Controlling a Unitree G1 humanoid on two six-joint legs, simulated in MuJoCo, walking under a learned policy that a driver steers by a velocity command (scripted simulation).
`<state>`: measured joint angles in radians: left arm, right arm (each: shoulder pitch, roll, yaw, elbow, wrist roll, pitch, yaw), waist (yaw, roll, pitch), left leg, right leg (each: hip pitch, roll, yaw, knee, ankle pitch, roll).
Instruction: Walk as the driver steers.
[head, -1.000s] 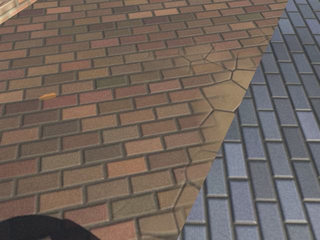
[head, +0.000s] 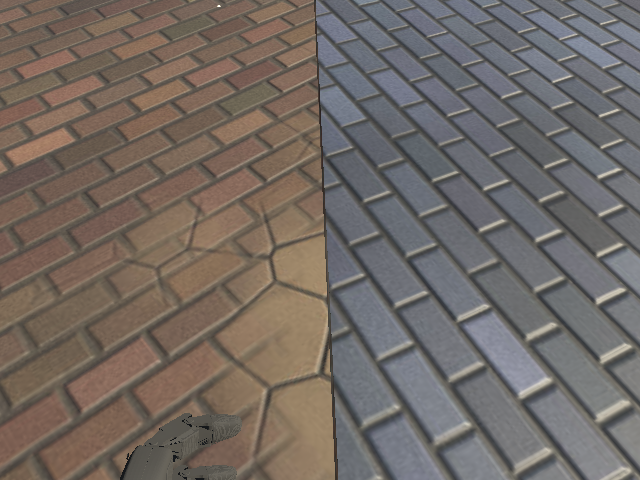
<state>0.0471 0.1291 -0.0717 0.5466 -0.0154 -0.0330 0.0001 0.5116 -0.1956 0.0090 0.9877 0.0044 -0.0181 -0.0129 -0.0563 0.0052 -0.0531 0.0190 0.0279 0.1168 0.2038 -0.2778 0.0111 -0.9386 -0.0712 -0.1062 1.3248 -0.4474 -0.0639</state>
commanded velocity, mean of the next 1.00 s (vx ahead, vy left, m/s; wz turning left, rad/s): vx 0.50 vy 0.00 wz -0.04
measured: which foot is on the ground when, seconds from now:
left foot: down 0.00-0.08, up 0.10-0.64, down 0.66-1.00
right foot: up 0.00-0.02, down 0.04-0.64, up 0.66-1.00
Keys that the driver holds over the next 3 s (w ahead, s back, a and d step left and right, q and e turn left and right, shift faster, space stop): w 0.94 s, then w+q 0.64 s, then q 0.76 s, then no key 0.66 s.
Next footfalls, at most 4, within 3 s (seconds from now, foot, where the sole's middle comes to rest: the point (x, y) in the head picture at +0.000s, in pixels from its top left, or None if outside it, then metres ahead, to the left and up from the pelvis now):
0.04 right None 0.17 -0.11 -0.66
0.66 left None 0.52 0.17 -0.78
1.06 right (351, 349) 0.76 -0.09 -0.66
1.68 left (213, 287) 1.04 0.24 -0.78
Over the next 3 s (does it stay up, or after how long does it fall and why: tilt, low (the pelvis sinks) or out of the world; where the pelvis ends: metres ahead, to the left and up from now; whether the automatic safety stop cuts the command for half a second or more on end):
stays up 1.11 0.16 -0.01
